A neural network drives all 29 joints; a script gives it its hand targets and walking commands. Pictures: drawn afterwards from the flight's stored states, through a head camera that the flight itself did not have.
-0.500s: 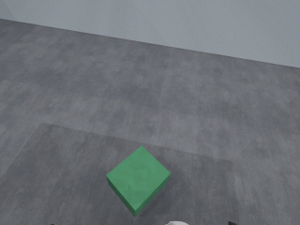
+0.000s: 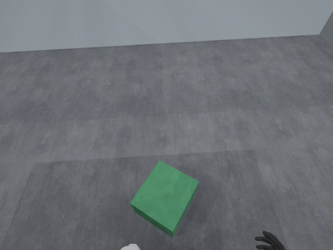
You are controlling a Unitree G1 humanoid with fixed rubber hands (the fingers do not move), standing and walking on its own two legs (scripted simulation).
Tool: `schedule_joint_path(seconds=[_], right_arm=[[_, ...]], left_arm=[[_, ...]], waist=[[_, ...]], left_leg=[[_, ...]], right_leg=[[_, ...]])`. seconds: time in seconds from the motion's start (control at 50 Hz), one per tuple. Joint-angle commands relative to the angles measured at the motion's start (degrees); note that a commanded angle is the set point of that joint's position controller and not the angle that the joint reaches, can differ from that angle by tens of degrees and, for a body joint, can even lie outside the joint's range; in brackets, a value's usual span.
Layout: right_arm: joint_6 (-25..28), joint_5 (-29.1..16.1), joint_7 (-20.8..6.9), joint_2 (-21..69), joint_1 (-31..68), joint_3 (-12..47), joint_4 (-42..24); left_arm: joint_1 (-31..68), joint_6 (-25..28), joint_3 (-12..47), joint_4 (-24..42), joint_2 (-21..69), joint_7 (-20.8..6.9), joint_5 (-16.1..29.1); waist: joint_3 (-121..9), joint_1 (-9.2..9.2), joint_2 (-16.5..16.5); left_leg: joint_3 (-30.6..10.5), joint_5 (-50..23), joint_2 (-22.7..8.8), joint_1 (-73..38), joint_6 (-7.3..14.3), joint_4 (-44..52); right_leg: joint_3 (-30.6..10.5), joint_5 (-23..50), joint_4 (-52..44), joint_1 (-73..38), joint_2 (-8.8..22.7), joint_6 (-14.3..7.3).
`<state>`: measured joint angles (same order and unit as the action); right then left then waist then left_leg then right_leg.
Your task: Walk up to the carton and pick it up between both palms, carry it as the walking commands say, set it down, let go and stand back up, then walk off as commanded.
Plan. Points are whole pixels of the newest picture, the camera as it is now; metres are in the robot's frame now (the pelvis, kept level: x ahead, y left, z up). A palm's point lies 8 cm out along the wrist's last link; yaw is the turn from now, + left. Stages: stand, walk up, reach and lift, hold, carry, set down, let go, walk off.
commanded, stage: walk off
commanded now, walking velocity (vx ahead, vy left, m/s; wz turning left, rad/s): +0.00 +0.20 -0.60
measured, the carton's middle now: (166, 196) +0.47 +0.06 -0.70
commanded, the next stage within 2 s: none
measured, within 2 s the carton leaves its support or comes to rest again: neither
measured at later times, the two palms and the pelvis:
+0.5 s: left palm (59, 209) +0.24 +0.32 -0.10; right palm out of the picture -0.02 -0.13 -0.15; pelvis +0.02 +0.12 -0.02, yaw -19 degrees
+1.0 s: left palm (27, 184) +0.31 +0.46 -0.12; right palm out of the picture +0.04 -0.01 -0.10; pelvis +0.08 +0.27 -0.01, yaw -36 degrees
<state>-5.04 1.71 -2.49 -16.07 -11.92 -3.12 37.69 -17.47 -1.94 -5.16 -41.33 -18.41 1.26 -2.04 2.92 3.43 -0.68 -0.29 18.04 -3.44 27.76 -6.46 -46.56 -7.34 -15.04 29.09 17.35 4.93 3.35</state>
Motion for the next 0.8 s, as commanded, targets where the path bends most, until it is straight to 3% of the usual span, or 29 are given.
schedule_joint_path(seconds=[0.0,0.02,0.04,0.06,0.08,0.1,0.14,0.18,0.24,0.28,0.32,0.36,0.4,0.42,0.44,0.46,0.48,0.5,0.52,0.54,0.58,0.62,0.72,0.78], right_arm=[[0.9,0.0,0.8,-2.5,-3.0,-0.8,-3.6],[1.2,0.2,1.3,-2.5,-7.1,-1.0,-2.1],[1.8,0.8,1.9,-3.8,-10.5,-1.5,-0.7],[2.6,1.6,2.0,-7.5,-13.4,-2.1,-0.2],[2.8,0.7,1.6,-15.2,-8.8,-3.0,-2.9],[2.8,0.4,1.2,-13.5,-7.7,-2.4,-3.3],[3.0,0.3,1.3,-5.3,-1.8,-0.1,-3.6],[3.5,0.2,2.5,-4.0,0.0,0.1,-3.8],[3.6,0.5,3.6,-3.1,-3.5,0.2,-2.8],[3.4,0.7,3.9,-3.0,-5.1,0.1,-2.0],[3.3,1.1,3.9,-3.6,-6.9,-0.1,-1.0],[3.1,1.0,3.8,-4.5,-7.9,-0.4,0.1],[2.7,0.3,3.8,-5.1,-7.7,-0.7,0.8],[2.8,-0.1,3.8,-4.8,-8.8,-0.7,1.2],[3.2,0.0,3.1,-0.8,-8.1,0.5,-3.2],[2.1,1.2,3.1,-5.1,-1.1,-0.8,-4.4],[1.4,0.6,2.7,-5.6,0.1,-1.0,-4.5],[1.3,0.4,2.3,-5.0,-0.3,-1.1,-3.7],[1.2,0.5,2.0,-5.2,-1.4,-1.4,-3.2],[1.0,0.9,1.6,-5.2,-3.6,-1.4,-2.0],[0.8,0.7,0.7,-4.2,-5.2,-1.1,-1.1],[0.5,0.2,0.2,-2.7,-3.6,-0.7,-1.8],[0.4,-0.3,-0.3,-1.9,1.6,-0.2,-4.2],[0.7,-0.2,0.5,-2.7,-0.9,-0.7,-4.1]], left_arm=[[3.2,0.6,-3.5,4.4,-12.6,0.1,-0.1],[4.4,0.6,-3.3,4.7,-12.2,0.3,0.0],[3.3,1.0,-2.5,4.5,-9.6,0.3,-0.2],[-0.4,1.2,-1.4,4.3,-4.5,0.4,-0.7],[-1.9,0.9,-0.2,6.3,1.4,0.8,-0.5],[0.7,0.1,-0.9,6.3,-2.0,1.3,0.2],[2.7,-0.6,-2.3,4.4,-6.3,0.6,0.4],[0.1,-0.8,-2.5,2.5,-6.1,-0.6,0.4],[3.1,-1.0,-1.3,2.9,-2.9,-1.3,0.5],[5.9,-1.1,-0.5,4.0,-1.1,-1.4,0.6],[7.5,-1.0,0.4,5.1,0.3,-1.4,0.9],[6.5,-0.7,0.8,5.1,1.0,-1.3,1.3],[3.0,0.4,1.1,4.7,1.4,-0.9,1.1],[-1.7,1.2,0.3,4.1,-1.9,-0.4,0.4],[-4.7,1.3,-2.3,5.2,-12.5,0.1,-0.3],[-8.9,0.4,-3.0,3.5,-13.1,1.1,0.9],[-6.7,-0.1,-2.1,3.1,-10.0,1.5,1.0],[-1.8,-0.3,-1.4,3.3,-8.0,1.6,1.0],[2.2,-0.2,-1.1,4.3,-7.5,1.4,1.0],[4.3,0.2,-0.8,4.7,-7.1,1.3,1.1],[4.0,1.0,-0.7,4.3,-7.1,0.9,0.7],[2.7,1.4,-1.1,3.5,-8.3,0.6,0.6],[0.6,0.6,-2.4,3.0,-11.0,0.1,0.0],[3.5,0.5,-3.1,4.2,-12.9,0.0,0.0]], waist=[[-3.1,-1.84,-15.8],[-3.7,-3.97,-14.1],[-4.8,-5.71,-9.7],[-7.6,-5.47,2.9],[-7.5,-4.07,20.4],[-7.9,-5.71,23.9],[-3.2,-3.11,13.9],[-4.1,-1.94,12.9],[-4.1,-3.90,11.6],[-3.7,-5.16,12.0],[-4.4,-6.06,11.9],[-5.2,-5.62,10.8],[-6.2,-2.51,7.0],[-7.9,0.68,1.4],[-7.7,1.78,-19.1],[-7.0,5.15,-11.9],[-3.4,3.07,-7.7],[-0.2,0.12,-5.6],[0.1,-2.05,-6.3],[-0.9,-2.76,-7.6],[-4.1,-3.03,-7.1],[-4.7,-2.42,-7.8],[-2.2,0.51,-14.0],[-3.0,-1.13,-16.1]], left_leg=[[2.3,2.0,2.7,-10.1,1.2,10.6],[3.1,-2.5,2.9,-16.6,2.0,18.2],[3.0,-4.0,1.8,-23.7,2.9,23.6],[-6.0,-0.7,-8.8,-30.3,4.2,28.5],[-16.5,-7.4,-21.4,-24.6,9.7,30.2],[-16.4,-8.7,-20.4,-17.1,14.1,32.8],[-5.3,-8.9,-13.6,-12.4,12.5,30.6],[0.7,-18.2,-10.7,-15.6,13.1,27.5],[1.9,-19.4,-11.3,-19.3,15.1,26.3],[2.3,-19.2,-12.2,-20.3,16.3,25.6],[2.9,-23.6,-13.3,-20.0,17.0,24.1],[3.4,-29.3,-13.9,-20.1,17.4,21.7],[8.1,-25.6,-11.6,-14.8,14.3,15.2],[11.4,-18.2,-9.0,-4.8,9.9,7.5],[12.9,16.8,-0.8,14.9,4.1,-7.1],[3.0,17.7,-1.8,14.0,2.4,-15.2],[1.1,13.4,-2.2,13.6,1.1,-20.1],[-0.1,7.8,-2.6,13.4,0.3,-20.0],[-0.5,3.7,-2.7,12.5,-0.2,-18.7],[0.3,0.6,-2.1,10.3,-0.6,-18.8],[1.3,-2.2,-0.8,7.6,-0.4,-19.0],[1.7,-2.6,-0.3,6.7,-0.5,-16.1],[3.1,-0.2,1.7,2.2,-0.5,-1.3],[2.7,2.2,2.7,-7.7,0.9,8.6]], right_leg=[[-10.7,8.4,-7.4,3.2,8.4,-7.4],[-11.0,9.4,-4.6,5.4,7.8,-5.7],[-9.6,7.8,0.2,8.8,5.1,-4.1],[-3.7,-6.5,12.2,14.0,-1.6,-2.5],[4.2,-25.2,24.5,21.4,-10.9,-0.4],[3.6,-24.9,36.4,17.9,-6.3,-1.5],[3.5,-15.7,42.4,16.8,-5.5,-3.0],[6.4,-11.2,44.4,16.2,-5.4,-1.5],[9.3,-11.2,37.2,16.1,-4.6,-0.7],[11.1,-13.4,29.5,14.1,-3.8,-1.5],[12.4,-16.6,21.1,9.0,-4.1,-2.9],[13.6,-14.8,13.9,4.5,-4.8,-4.0],[14.1,-3.2,0.0,-5.9,-5.1,-4.5],[6.4,3.3,-9.0,-18.3,0.5,-4.9],[-23.9,19.6,-11.0,-26.6,25.3,-11.9],[-24.1,32.1,-9.6,-18.8,27.8,-18.6],[-19.5,31.3,-9.4,-14.9,24.3,-18.7],[-14.3,26.7,-10.5,-11.2,19.5,-16.2],[-10.6,24.3,-10.8,-10.5,15.3,-13.4],[-7.4,27.1,-10.0,-9.6,12.6,-12.2],[-4.5,30.1,-8.4,-9.4,10.2,-10.7],[-4.0,27.4,-8.1,-8.2,8.9,-9.9],[-7.0,8.0,-8.7,-2.9,7.0,-9.5],[-10.5,8.6,-7.6,2.0,8.1,-7.8]])
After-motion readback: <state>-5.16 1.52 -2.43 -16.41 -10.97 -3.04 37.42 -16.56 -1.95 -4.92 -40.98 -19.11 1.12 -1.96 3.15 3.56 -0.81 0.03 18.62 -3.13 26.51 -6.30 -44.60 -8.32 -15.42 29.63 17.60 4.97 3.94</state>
